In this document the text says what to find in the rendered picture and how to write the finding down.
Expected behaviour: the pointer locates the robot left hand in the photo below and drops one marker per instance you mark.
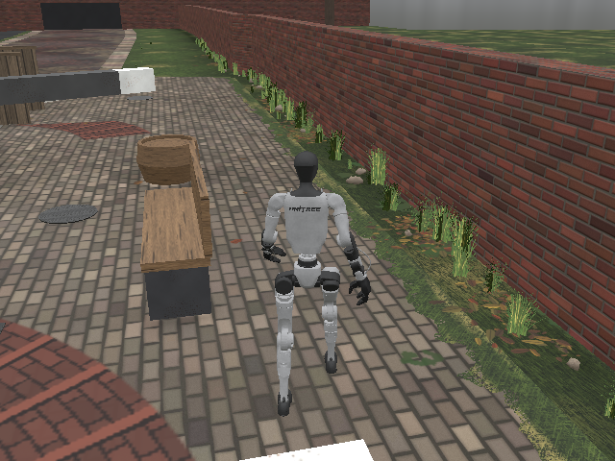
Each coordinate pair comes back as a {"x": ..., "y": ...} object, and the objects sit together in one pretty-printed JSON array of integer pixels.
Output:
[{"x": 277, "y": 251}]

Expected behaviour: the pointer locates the robot left forearm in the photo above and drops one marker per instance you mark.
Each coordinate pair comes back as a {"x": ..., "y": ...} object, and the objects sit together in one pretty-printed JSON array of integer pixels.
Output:
[{"x": 266, "y": 247}]

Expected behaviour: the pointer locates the robot right forearm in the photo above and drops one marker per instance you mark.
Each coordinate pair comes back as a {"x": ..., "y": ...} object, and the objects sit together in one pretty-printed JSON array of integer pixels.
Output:
[{"x": 354, "y": 259}]

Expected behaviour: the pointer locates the robot right hand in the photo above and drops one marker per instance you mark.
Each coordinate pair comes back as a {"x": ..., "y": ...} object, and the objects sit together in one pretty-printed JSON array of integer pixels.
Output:
[{"x": 365, "y": 289}]

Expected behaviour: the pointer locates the robot right upper arm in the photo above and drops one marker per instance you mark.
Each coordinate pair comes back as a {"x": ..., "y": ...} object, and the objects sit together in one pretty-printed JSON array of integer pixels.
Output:
[{"x": 341, "y": 220}]

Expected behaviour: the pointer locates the left robot thigh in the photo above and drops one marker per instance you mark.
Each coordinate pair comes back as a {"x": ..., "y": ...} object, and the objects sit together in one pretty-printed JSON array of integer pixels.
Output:
[{"x": 284, "y": 293}]

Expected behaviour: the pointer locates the robot left shin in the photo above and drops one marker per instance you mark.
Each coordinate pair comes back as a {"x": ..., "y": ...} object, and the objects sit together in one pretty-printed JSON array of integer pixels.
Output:
[{"x": 283, "y": 368}]

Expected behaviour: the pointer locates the robot left upper arm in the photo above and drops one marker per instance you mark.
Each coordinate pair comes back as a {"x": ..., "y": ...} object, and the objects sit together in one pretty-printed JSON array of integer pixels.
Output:
[{"x": 272, "y": 217}]

